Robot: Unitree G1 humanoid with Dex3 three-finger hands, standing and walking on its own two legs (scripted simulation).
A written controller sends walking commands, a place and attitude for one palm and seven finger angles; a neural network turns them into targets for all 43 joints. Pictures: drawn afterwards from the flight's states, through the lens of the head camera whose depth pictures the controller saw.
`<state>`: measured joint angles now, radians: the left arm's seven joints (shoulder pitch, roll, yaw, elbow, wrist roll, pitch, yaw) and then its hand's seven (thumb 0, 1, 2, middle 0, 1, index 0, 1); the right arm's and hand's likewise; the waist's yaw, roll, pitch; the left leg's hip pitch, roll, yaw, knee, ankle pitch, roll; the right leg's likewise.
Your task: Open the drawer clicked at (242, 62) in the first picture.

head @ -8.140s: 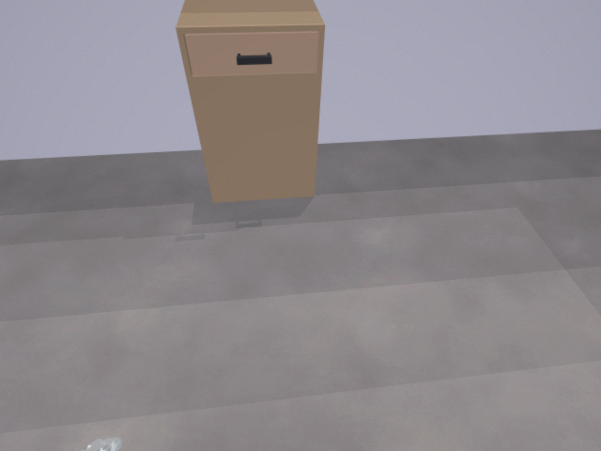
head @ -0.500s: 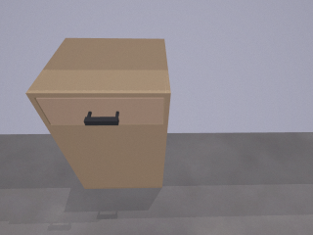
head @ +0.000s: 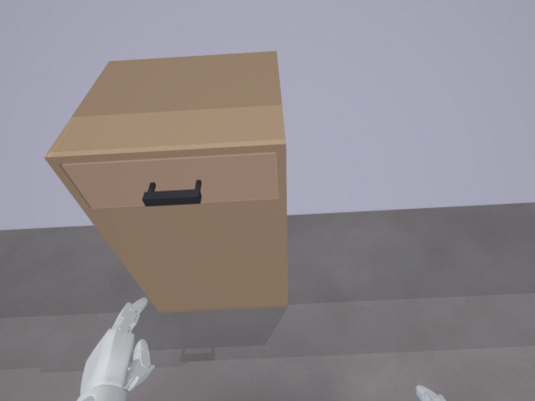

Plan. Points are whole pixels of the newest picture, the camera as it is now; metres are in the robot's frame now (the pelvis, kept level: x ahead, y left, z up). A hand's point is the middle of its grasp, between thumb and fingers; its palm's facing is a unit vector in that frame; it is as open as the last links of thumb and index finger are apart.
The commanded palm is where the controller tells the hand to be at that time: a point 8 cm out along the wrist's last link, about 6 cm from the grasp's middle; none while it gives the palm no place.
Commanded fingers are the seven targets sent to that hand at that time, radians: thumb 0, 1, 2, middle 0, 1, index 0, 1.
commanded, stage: raise the hand with hooked fingers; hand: left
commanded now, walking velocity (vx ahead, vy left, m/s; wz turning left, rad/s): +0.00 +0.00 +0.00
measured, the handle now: (174, 191) +0.55 +0.25 -0.04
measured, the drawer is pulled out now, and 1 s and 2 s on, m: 0.00 0.00 0.00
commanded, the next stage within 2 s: move the hooked fingers above the handle in 1.70 s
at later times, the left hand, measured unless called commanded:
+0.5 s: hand (131, 329) +0.23 +0.22 +0.00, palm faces +0.19 -0.02 -0.98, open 10.2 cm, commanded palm +0.18 +0.22 +0.04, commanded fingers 0.00 0.06 0.54 -0.26 -0.84 -0.26 -0.84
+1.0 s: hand (108, 278) +0.28 +0.26 +0.05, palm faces +0.15 -0.08 -0.98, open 13.1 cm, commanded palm +0.25 +0.24 +0.11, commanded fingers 0.00 -0.50 0.30 -0.30 -1.20 -0.30 -1.20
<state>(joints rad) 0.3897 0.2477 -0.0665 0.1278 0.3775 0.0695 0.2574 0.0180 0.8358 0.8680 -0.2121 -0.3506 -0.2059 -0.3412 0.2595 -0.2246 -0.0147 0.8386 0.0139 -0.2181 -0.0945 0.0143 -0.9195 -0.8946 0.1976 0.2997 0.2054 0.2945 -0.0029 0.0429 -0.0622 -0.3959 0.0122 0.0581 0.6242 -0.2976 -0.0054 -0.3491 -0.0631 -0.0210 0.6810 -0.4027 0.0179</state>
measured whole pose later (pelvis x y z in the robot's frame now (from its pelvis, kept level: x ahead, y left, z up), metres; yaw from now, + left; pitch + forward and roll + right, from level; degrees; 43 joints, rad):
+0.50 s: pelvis -0.02 -0.04 -0.05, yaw +1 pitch +10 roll +1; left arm 0.21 0.40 -0.01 0.03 1.03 -0.03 0.47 0.01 0.27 0.63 -0.27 -0.70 -0.27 -0.70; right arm 0.05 -0.19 -0.01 0.59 -0.06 0.04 -0.01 0.01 -0.91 -0.89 0.20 0.30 0.21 0.29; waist 0.08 0.05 -0.13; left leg -0.74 0.06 -0.02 0.97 -0.42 -0.06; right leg -0.67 -0.02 -0.07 1.02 -0.54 -0.05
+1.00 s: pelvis +0.00 +0.01 -0.01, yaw -2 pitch +6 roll +0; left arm 0.08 0.39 -0.05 0.07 0.97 0.17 0.33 0.00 -0.30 0.39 -0.31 -1.08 -0.31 -1.07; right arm 0.12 -0.24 -0.05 0.64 -0.01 0.07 -0.03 0.01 -0.91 -0.90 0.19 0.30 0.20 0.29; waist 0.06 0.06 -0.09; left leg -0.49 0.01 0.01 0.74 -0.35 0.00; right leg -0.42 -0.04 0.01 0.74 -0.42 0.02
